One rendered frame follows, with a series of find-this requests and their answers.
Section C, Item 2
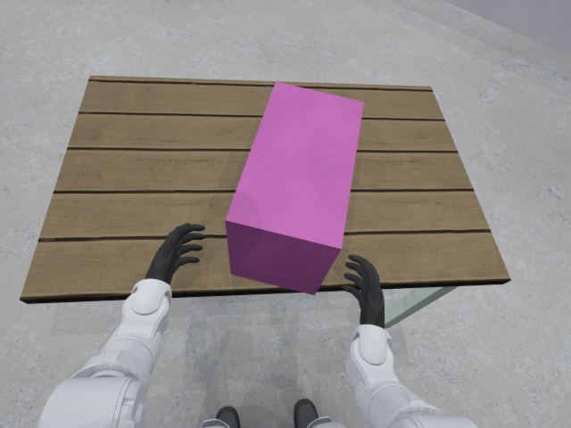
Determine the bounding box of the robot left foot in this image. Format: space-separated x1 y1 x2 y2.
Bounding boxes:
216 407 241 428

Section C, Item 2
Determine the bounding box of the robot right forearm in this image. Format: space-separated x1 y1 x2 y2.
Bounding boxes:
345 325 453 428

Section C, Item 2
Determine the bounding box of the robot right foot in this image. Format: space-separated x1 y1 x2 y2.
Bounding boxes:
294 399 319 428

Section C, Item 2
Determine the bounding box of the table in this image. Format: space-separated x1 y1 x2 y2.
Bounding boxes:
20 76 511 328

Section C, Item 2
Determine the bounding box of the left robot upper arm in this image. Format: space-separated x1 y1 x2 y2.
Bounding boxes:
41 376 146 428

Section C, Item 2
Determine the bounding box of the left robot hand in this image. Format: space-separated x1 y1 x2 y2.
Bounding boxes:
145 223 205 284

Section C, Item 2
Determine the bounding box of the carton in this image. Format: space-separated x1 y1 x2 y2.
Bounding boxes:
225 82 364 295

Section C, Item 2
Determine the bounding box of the robot foot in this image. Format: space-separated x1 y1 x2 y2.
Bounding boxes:
294 399 319 428
216 407 241 428

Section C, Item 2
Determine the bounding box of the right robot hand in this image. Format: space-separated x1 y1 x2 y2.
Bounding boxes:
342 254 385 329

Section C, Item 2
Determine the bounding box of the robot left forearm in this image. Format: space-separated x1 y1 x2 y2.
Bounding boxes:
37 279 172 428

